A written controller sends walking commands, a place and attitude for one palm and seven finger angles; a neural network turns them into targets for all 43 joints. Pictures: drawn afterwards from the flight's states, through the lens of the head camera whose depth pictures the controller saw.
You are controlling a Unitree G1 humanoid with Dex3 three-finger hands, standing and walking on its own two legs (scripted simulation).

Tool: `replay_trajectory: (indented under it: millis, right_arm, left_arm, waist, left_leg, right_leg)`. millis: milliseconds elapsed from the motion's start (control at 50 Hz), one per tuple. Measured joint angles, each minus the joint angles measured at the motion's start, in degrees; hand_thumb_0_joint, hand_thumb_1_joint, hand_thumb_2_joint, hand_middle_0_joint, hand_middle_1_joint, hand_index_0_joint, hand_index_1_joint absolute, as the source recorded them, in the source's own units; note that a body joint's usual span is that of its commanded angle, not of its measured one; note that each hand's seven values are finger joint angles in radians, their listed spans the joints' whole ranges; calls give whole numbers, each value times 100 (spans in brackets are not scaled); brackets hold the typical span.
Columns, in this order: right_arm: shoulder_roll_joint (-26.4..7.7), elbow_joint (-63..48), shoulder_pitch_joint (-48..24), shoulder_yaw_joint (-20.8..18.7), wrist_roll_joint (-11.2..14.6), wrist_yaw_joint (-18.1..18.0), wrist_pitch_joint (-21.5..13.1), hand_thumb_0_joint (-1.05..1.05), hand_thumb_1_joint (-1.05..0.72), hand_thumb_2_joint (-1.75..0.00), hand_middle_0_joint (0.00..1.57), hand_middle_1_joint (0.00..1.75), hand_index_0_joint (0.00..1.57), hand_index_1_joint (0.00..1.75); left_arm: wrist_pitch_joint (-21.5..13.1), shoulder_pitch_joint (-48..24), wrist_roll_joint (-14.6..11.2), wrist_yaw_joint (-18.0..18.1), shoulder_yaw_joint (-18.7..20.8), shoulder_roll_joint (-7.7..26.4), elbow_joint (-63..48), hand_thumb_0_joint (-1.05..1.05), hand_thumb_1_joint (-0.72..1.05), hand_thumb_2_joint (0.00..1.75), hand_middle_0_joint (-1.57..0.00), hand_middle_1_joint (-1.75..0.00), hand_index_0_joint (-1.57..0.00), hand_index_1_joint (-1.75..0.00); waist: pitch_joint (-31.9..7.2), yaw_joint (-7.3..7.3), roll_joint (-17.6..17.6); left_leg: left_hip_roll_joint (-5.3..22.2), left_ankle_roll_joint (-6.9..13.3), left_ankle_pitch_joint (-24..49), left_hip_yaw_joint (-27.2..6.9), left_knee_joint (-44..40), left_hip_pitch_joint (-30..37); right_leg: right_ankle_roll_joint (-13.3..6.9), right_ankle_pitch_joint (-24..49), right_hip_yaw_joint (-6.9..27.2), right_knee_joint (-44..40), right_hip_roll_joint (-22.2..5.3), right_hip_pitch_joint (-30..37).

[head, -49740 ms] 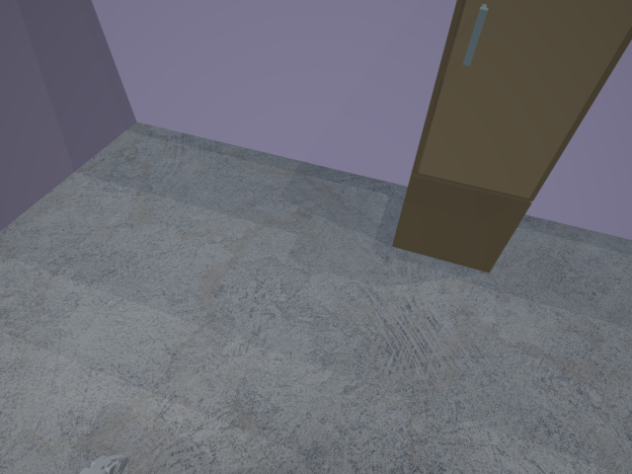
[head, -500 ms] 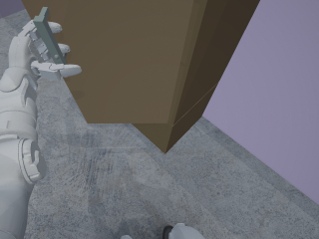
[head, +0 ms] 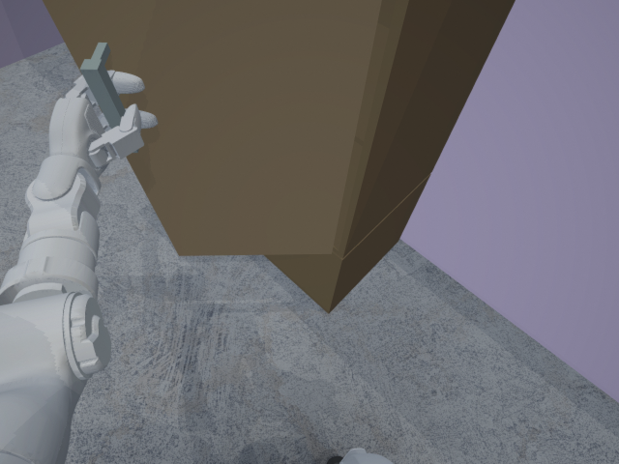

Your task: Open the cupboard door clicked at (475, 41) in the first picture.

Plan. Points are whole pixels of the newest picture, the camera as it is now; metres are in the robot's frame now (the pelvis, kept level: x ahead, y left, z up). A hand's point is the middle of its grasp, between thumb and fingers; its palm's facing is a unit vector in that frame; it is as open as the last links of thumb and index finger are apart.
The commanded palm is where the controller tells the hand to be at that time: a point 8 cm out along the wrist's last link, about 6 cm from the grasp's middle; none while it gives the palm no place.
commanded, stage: pull the door open along its arc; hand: left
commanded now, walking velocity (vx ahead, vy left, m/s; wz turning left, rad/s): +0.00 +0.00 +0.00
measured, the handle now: (117, 101) +0.55 +0.21 +0.14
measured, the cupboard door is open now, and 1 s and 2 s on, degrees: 46 89 85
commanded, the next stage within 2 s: open thumb and fingers to let go in 0.96 s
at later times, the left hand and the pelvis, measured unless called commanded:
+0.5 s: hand (136, 192) +0.41 +0.17 +0.13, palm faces -0.05 -1.00 +0.00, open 5.7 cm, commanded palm +0.35 +0.23 +0.13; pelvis +0.00 -0.02 +0.01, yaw -2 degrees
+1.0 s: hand (221, 284) +0.29 +0.07 +0.13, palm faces +0.38 -0.93 +0.01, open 6.1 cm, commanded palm +0.24 +0.12 +0.13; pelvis +0.00 -0.05 +0.02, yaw +1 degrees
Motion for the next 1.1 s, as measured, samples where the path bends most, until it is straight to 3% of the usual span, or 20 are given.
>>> replay_trajectory:
  millis: [120, 240, 360, 480, 540, 680, 840, 940, 1100]
  right_arm:
    - [-14, -27, -118, 11, 21, -39, -2, 1, -90, -90, 20, 29, 21, 30]
    - [-63, -109, -134, -5, 61, -72, 23, 1, -90, -90, 20, 29, 21, 30]
    - [-78, -248, -160, -27, 161, -80, 77, 1, -90, -90, 20, 29, 20, 30]
    - [-54, -472, -358, -72, 249, -49, 11, 1, -90, -90, 20, 29, 20, 30]
    - [-4, -538, -560, -122, 264, 14, -98, 1, -90, -90, 20, 29, 20, 30]
    - [276, -532, -1291, -92, 212, 110, -186, 2, -90, -90, 20, 29, 20, 30]
    - [598, -559, -1823, 79, 67, -15, 137, 1, -90, -90, 20, 29, 20, 30]
    - [638, -495, -1876, 130, -25, -95, 348, 1, -90, -90, 20, 29, 20, 30]
    - [449, -256, -1688, 32, -153, -182, 352, 2, -90, -90, 20, 29, 20, 30]
  left_arm:
    - [-32, 10, 40, -39, 35, 25, 51, 0, 80, 83, -37, -134, -37, -135]
    - [-43, 359, -79, -177, 66, 1, -252, 0, 80, 82, -38, -135, -37, -135]
    - [134, 1244, -356, -346, 52, -223, -1197, 0, 78, 80, -39, -135, -36, -135]
    - [474, 2515, -632, -310, -131, -665, -2710, 0, 76, 77, -39, -135, -36, -135]
    - [714, 3264, -730, 260, -304, -1140, -3769, 1, 74, 75, -39, -135, -36, -134]
    - [1237, 4746, -520, 1834, -1097, -2229, -5890, 2, 72, 73, -37, -133, -35, -129]
    - [2093, 5601, -70, 3250, -2009, -2762, -7141, 3, 69, 73, -36, -127, -37, -131]
    - [2386, 5803, 208, 3756, -2311, -2919, -7410, 2, 68, 74, -35, -125, -36, -132]
    - [2386, 5666, 532, 4172, -2594, -3169, -7379, 2, 70, 78, -33, -127, -35, -133]
  waist:
    - [30, 21, -10]
    - [13, 83, -10]
    - [-39, 211, -17]
    - [-77, 370, 14]
    - [-95, 499, 64]
    - [-41, 724, 77]
    - [117, 801, 70]
    - [194, 807, 103]
    - [388, 844, 130]
  left_leg:
    - [9, -25, 27, -13, -18, 28]
    - [27, -55, 64, 36, -101, 117]
    - [58, -72, 108, 121, -299, 426]
    - [52, -97, 183, 177, -545, 845]
    - [46, -114, 223, 208, -665, 1049]
    - [12, -152, 336, 216, -905, 1501]
    - [75, -272, 424, 85, -1141, 2101]
    - [125, -342, 463, -18, -1251, 2346]
    - [92, -405, 508, -256, -1217, 2346]
  right_leg:
    - [-32, 10, -12, 2, 8, 21]
    - [-64, 33, 37, -23, 33, 64]
    - [-93, 70, 129, -146, 85, 306]
    - [-108, 110, 199, -298, 101, 665]
    - [-109, 139, 237, -374, 106, 841]
    - [-139, 167, 253, -468, 85, 1229]
    - [-254, 205, 131, -718, 150, 1869]
    - [-329, 232, 33, -883, 200, 2167]
    - [-387, 185, -198, -858, 145, 2250]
